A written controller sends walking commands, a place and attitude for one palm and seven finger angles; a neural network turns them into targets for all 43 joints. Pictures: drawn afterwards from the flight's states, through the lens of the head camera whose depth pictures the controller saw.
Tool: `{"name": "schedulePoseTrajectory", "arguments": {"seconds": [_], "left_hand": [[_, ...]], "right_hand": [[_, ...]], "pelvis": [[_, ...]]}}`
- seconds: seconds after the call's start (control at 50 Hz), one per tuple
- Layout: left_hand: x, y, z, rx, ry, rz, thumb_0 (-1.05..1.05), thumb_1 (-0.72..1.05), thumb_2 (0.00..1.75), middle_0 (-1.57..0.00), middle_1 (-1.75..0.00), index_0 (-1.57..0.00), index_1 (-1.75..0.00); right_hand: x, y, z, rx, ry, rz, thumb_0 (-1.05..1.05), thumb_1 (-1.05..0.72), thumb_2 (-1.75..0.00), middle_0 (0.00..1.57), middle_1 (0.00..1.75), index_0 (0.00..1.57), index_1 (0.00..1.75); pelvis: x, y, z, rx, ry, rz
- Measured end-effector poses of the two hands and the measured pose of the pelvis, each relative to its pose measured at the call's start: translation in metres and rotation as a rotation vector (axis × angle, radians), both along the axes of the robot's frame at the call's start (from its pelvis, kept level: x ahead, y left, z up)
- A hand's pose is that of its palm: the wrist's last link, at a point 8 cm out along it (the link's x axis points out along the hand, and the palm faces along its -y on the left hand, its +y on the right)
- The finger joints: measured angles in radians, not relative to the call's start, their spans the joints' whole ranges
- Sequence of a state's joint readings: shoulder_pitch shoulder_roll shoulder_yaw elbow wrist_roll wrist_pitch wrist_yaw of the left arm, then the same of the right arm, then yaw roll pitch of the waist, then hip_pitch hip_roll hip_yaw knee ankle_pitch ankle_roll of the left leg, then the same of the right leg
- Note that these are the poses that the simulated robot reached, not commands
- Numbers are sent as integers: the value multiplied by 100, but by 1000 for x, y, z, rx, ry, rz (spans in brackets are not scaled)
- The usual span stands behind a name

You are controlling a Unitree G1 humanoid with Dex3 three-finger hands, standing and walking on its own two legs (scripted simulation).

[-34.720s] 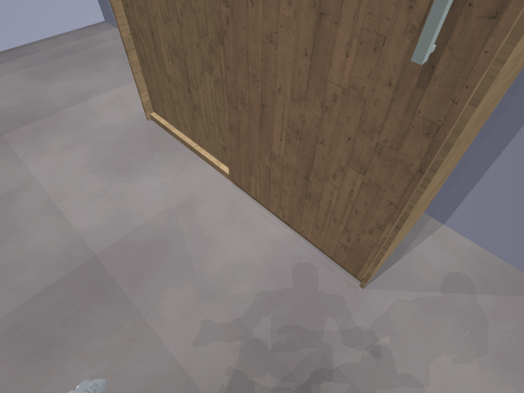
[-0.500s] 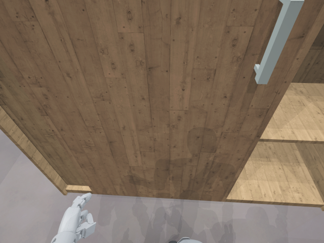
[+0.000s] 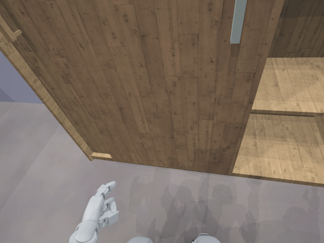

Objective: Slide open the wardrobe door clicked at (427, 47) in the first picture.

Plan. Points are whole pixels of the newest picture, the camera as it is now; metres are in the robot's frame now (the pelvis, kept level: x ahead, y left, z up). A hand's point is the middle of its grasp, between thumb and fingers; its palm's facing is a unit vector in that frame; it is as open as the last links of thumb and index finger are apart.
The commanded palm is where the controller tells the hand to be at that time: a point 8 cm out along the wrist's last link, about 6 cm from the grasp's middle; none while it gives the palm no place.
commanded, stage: stop stepping back and stand still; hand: right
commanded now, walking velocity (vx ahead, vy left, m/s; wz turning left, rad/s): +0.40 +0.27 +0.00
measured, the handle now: (239, 2) +0.60 -0.19 +0.28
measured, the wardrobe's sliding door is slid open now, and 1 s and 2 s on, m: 0.58 0.58 0.58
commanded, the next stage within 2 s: let the arm hang, fingers relaxed in 1.42 s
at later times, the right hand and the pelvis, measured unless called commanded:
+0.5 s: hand out of the picture +0.07 -0.34 +0.19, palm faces +0.37 +0.87 -0.32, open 7.4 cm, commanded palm +0.00 -0.39 +0.19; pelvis -0.15 -0.10 +0.00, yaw +2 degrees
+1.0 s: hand out of the picture +0.06 -0.37 +0.19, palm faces +0.42 +0.79 -0.43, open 7.4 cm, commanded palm -0.02 -0.41 +0.19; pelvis -0.15 -0.11 +0.01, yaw +0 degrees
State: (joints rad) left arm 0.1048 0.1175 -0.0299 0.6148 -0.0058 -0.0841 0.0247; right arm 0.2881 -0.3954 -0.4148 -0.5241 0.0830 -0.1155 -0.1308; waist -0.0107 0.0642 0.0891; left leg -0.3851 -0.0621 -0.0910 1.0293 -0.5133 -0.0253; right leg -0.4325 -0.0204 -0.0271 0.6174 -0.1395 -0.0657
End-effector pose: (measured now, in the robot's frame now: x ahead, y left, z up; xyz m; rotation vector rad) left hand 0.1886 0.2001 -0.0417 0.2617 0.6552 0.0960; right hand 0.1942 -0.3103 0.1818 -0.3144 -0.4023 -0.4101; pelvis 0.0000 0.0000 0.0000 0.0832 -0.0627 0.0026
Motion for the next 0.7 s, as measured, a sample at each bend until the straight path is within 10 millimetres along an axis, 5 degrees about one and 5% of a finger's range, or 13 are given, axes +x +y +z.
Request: {"name": "schedulePoseTrajectory", "arguments": {"seconds": [0.14,0.22,0.32,0.44,0.56,0.62,0.7], "left_hand": [[-94,-10,23,4,71,87,1,90,90,-20,-30,-21,-30],[-125,-3,-9,62,88,76,1,90,90,-20,-30,-21,-30],[-170,-19,-22,76,154,140,1,90,90,-20,-30,-21,-30],[-204,-55,-27,53,77,175,1,90,90,-20,-30,-20,-30],[-233,-90,-26,-53,148,117,1,90,90,-20,-30,-21,-30],[-233,-93,-42,-76,162,78,1,90,90,-20,-30,-21,-30],[-230,-90,-48,-54,192,61,1,90,90,-20,-30,-21,-30]], "right_hand": [[-75,0,35,-146,173,141,2,-89,-90,21,30,21,30],[-125,-27,47,-325,64,43,1,-89,-90,21,30,22,30],[-136,-88,33,-97,-69,-123,1,-89,-90,21,30,22,30],[-144,-89,-1,-24,-16,2,1,-90,-90,20,30,20,30],[-187,-74,38,-206,51,67,2,-89,-90,21,30,21,30],[-208,-82,50,-323,58,-14,1,-89,-90,21,30,21,30],[-218,-106,47,-250,67,-131,1,-89,-90,21,30,22,30]], "pelvis": [[-46,-26,33,35,25,17],[-79,-43,3,-72,56,57],[-105,-71,0,-56,19,24],[-142,-100,-14,-51,-16,25],[-159,-98,10,-17,22,19],[-167,-97,1,-70,65,10],[-172,-105,6,-74,48,0]]}}
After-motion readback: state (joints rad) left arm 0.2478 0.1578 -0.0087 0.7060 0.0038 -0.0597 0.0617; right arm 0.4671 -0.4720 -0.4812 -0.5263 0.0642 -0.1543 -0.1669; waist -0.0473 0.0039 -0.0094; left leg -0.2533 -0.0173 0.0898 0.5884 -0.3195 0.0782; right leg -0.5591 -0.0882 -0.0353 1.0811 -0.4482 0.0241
